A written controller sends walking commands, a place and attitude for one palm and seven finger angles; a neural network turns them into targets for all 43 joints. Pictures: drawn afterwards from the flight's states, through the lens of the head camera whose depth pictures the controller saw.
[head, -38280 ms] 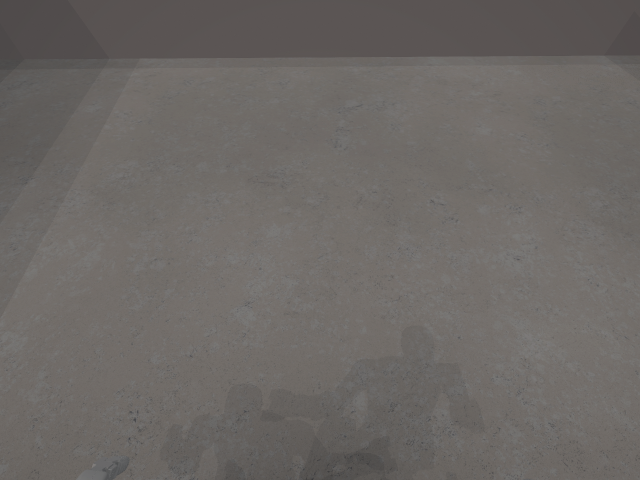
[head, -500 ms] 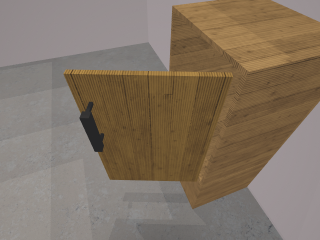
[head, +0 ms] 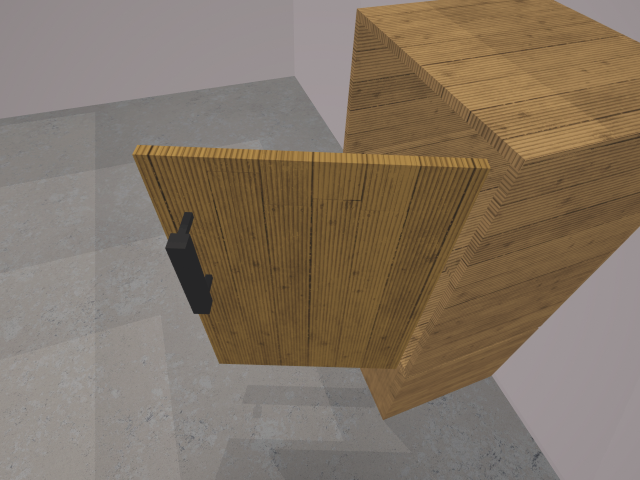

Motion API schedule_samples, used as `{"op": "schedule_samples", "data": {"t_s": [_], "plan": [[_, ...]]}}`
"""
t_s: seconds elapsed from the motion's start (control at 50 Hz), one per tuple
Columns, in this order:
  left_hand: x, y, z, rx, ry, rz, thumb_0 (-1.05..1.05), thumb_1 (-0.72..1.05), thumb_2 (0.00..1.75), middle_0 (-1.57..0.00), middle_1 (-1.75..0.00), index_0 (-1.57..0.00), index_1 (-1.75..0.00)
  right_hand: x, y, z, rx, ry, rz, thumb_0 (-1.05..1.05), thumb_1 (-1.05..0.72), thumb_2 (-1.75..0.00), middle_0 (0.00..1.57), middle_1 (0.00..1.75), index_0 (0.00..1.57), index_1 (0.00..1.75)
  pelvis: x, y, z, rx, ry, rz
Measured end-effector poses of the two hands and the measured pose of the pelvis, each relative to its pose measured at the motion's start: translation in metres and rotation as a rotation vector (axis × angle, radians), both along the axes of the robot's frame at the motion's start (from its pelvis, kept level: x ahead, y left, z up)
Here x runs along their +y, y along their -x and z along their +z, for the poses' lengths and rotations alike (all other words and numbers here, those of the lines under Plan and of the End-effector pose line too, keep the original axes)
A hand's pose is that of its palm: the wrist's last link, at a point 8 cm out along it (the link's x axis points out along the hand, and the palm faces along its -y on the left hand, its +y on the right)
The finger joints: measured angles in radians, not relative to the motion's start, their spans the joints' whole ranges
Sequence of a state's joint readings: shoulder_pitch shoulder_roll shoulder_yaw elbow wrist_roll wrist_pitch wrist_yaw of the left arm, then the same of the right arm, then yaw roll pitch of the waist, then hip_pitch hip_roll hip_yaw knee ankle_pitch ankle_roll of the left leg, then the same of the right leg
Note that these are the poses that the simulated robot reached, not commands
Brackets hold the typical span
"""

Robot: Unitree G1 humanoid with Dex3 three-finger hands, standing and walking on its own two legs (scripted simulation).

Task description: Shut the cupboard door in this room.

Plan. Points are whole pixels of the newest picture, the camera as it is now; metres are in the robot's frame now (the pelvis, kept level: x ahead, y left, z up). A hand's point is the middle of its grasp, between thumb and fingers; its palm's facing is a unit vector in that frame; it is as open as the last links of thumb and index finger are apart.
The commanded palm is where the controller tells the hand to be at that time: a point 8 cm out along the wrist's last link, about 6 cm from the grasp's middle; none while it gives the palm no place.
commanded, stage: shuffle to correct the standing spot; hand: left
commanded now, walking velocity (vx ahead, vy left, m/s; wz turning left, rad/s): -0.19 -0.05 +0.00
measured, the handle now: (195, 265) +0.38 +0.21 +0.03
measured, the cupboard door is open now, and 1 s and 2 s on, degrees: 69 69 69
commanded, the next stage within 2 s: come to a stop and stand still in 0.16 s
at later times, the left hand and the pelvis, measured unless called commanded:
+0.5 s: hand out of the picture -0.05 +0.14 -0.16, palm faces +0.01 -0.97 -0.24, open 7.4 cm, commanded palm none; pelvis -0.06 -0.04 +0.00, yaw -2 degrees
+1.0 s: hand out of the picture -0.03 +0.23 -0.18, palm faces +0.01 -0.97 -0.25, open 7.4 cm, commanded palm none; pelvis -0.04 +0.04 -0.01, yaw -2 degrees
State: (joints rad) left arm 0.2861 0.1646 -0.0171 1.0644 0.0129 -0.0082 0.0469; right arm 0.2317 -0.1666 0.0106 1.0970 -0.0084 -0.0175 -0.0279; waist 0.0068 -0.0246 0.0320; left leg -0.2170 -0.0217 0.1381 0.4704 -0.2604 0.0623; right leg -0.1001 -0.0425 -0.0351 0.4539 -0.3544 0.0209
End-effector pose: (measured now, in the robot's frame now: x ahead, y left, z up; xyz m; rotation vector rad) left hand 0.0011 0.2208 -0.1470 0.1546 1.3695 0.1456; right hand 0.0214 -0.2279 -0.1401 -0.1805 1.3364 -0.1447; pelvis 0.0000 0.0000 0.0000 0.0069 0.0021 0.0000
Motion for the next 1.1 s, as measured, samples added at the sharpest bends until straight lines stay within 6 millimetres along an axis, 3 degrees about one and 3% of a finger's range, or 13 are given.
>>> {"op": "schedule_samples", "data": {"t_s": [0.2,0.38,0.54,0.62,0.72,0.82,0.98,1.1], "plan": [[0.003,0.015,0.000,0.032,-0.023,0.001,0.00,0.91,0.90,-0.20,-0.30,-0.20,-0.30,-0.004,-0.002,-0.003,-0.031,0.002,-0.017,0.01,-0.92,-0.90,0.20,0.30,0.20,0.30,-0.004,0.019,-0.003,0.005,-0.012,-0.018],[-0.010,0.038,0.005,-0.012,-0.096,-0.019,0.00,0.91,0.90,-0.20,-0.30,-0.20,-0.29,-0.033,0.015,-0.022,-0.073,-0.038,-0.035,0.01,-0.91,-0.90,0.20,0.30,0.20,0.30,-0.032,0.058,-0.014,0.005,-0.025,-0.046],[-0.043,0.058,0.017,-0.020,-0.020,-0.003,0.00,0.91,0.90,-0.20,-0.30,-0.20,-0.30,-0.047,0.039,-0.001,-0.034,-0.049,-0.026,0.01,-0.91,-0.90,0.20,0.30,0.20,0.30,-0.043,0.057,0.005,0.033,-0.021,-0.041],[-0.047,0.065,0.016,-0.008,0.008,0.008,0.01,0.92,0.90,-0.20,-0.30,-0.20,-0.30,-0.047,0.046,0.006,0.000,-0.024,-0.019,0.01,-0.91,-0.90,0.20,0.30,0.20,0.30,-0.040,0.055,0.008,0.038,-0.022,-0.036],[-0.031,0.079,0.009,0.033,0.018,0.035,0.01,0.92,0.90,-0.20,-0.30,-0.20,-0.30,-0.034,0.041,0.008,0.002,0.003,-0.003,0.01,-0.91,-0.90,0.20,0.30,0.20,0.30,-0.025,0.055,0.006,0.030,-0.007,-0.029],[-0.001,0.083,-0.005,0.072,0.009,0.031,0.01,0.91,0.90,-0.20,-0.30,-0.20,-0.30,-0.007,0.033,0.001,-0.039,0.014,0.011,0.01,-0.91,-0.90,0.20,0.30,0.20,0.30,0.000,0.054,-0.006,0.022,0.034,-0.011],[0.052,0.045,0.002,0.015,-0.054,-0.003,0.00,0.91,0.90,-0.20,-0.30,-0.20,-0.30,0.031,0.033,-0.008,-0.071,0.008,0.001,0.01,-0.96,-0.90,0.20,0.30,0.20,0.30,0.038,0.042,-0.008,0.004,0.029,-0.024],[0.070,0.012,0.006,-0.037,-0.075,-0.036,0.00,0.91,0.90,-0.20,-0.30,-0.20,-0.29,0.045,0.043,-0.010,-0.044,0.002,-0.014,0.01,-0.95,-0.90,0.20,0.30,0.20,0.30,0.049,0.038,-0.007,-0.005,0.013,-0.041]]}}
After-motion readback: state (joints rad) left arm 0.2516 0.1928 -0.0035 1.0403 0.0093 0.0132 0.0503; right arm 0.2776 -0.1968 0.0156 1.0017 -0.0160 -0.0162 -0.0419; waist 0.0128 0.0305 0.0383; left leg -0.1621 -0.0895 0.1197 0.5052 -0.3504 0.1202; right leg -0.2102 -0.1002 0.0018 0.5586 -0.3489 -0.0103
